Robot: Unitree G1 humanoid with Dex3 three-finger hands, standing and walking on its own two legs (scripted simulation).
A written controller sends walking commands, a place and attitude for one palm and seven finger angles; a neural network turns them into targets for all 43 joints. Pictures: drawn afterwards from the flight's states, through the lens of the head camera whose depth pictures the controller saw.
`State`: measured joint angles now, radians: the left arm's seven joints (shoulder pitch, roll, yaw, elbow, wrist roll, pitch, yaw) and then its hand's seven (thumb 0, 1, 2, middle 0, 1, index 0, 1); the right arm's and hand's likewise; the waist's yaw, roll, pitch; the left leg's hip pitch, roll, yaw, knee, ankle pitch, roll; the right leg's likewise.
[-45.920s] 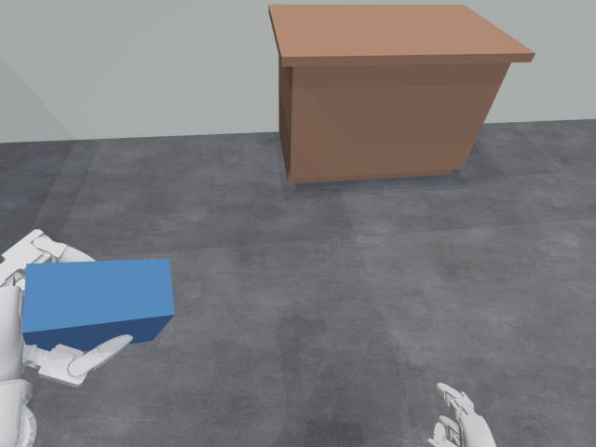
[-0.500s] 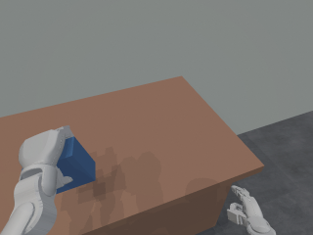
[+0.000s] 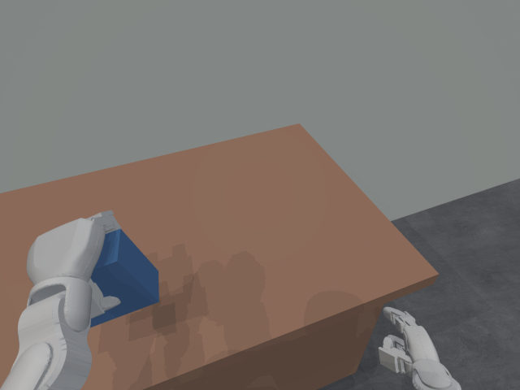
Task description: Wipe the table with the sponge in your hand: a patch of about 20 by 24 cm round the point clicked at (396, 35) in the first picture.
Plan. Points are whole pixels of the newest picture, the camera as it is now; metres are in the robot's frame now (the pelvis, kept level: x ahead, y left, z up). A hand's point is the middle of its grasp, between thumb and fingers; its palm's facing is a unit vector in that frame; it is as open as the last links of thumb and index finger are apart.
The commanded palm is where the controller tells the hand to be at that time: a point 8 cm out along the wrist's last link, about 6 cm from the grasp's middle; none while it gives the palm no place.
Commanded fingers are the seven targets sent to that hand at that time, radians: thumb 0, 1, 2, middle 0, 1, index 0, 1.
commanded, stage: bring the sponge back beside the body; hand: left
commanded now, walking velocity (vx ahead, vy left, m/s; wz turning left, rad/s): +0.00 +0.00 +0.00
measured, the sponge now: (111, 286) +0.22 +0.27 +0.07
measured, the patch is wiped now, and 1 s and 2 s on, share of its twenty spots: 0.90 0.90 0.90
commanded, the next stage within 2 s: step back with the hand held close in 1.30 s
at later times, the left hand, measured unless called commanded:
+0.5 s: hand (94, 276) +0.20 +0.27 +0.12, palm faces +0.16 -0.19 -0.97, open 10.1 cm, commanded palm +0.16 +0.27 +0.19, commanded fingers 0.00 0.10 1.30 -1.20 -1.60 -1.20 -1.60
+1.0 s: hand (84, 293) +0.18 +0.28 +0.11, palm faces +0.14 -0.17 -0.98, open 10.1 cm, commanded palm +0.14 +0.27 +0.18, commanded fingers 0.00 0.10 1.30 -1.20 -1.60 -1.20 -1.60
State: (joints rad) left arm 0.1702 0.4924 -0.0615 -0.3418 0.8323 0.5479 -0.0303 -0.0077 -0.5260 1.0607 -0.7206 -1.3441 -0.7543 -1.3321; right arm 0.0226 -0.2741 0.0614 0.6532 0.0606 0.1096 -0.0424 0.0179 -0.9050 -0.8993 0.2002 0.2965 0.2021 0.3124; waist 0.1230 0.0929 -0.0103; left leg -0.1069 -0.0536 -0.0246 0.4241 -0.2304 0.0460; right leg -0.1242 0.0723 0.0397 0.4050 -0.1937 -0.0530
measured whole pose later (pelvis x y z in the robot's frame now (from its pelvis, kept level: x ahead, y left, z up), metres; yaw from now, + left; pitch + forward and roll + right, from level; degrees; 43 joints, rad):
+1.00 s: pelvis +0.00 -0.01 +0.00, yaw +0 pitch -6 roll +0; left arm 0.32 0.50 -0.03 -0.42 0.82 0.50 -0.01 -0.01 -0.53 1.06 -0.72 -1.34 -0.75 -1.33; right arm 0.02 -0.26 0.06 0.66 0.05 0.11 -0.04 0.02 -0.90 -0.90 0.20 0.30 0.18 0.30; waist 0.13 0.10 -0.01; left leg -0.10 -0.04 -0.03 0.44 -0.24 0.04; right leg -0.11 0.08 0.03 0.41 -0.19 -0.06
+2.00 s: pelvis -0.03 +0.02 -0.02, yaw +2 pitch +3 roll -3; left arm 0.51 0.41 0.34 -0.61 -0.06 -0.08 0.13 -0.01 -0.53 1.06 -0.72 -1.35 -0.75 -1.34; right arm 0.24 -0.23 0.02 0.56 0.02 0.00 -0.08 0.02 -0.90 -0.90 0.20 0.30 0.20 0.30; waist -0.02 -0.01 -0.05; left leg -0.44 -0.06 -0.06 0.68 -0.29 0.07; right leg -0.41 0.07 -0.01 0.57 -0.22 -0.02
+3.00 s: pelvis -0.24 -0.01 -0.02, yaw +1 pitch +1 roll -2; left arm 0.50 0.39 0.33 -0.59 -0.04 -0.10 0.11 -0.01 -0.53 1.06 -0.72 -1.35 -0.76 -1.34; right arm 0.23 -0.19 0.03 0.60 0.02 -0.04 -0.03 0.02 -0.90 -0.90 0.21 0.30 0.20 0.30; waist -0.01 -0.03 -0.07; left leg -0.60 0.02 -0.03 1.17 -0.42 -0.01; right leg -0.36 0.04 0.00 0.58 -0.22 0.00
